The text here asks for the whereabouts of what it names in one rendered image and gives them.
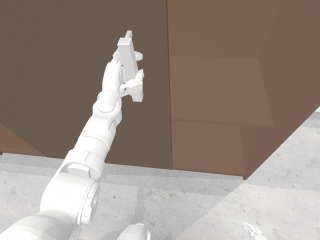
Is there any wardrobe door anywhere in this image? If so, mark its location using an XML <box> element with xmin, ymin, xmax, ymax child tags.
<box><xmin>0</xmin><ymin>0</ymin><xmax>173</xmax><ymax>170</ymax></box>
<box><xmin>0</xmin><ymin>123</ymin><xmax>37</xmax><ymax>151</ymax></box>

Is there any left robot thigh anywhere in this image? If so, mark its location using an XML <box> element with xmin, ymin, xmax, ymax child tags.
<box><xmin>117</xmin><ymin>224</ymin><xmax>151</xmax><ymax>240</ymax></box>

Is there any robot left forearm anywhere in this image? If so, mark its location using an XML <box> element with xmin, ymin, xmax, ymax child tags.
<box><xmin>40</xmin><ymin>90</ymin><xmax>122</xmax><ymax>211</ymax></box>

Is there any handle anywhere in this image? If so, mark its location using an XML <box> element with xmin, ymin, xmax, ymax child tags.
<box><xmin>117</xmin><ymin>30</ymin><xmax>143</xmax><ymax>102</ymax></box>

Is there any left robot hand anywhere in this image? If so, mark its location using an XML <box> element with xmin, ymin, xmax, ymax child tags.
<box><xmin>102</xmin><ymin>49</ymin><xmax>144</xmax><ymax>97</ymax></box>

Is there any robot left upper arm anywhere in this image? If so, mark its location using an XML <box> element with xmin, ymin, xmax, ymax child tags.
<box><xmin>0</xmin><ymin>172</ymin><xmax>100</xmax><ymax>240</ymax></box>

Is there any right robot hand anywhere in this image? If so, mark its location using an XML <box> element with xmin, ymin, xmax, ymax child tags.
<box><xmin>241</xmin><ymin>221</ymin><xmax>268</xmax><ymax>240</ymax></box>

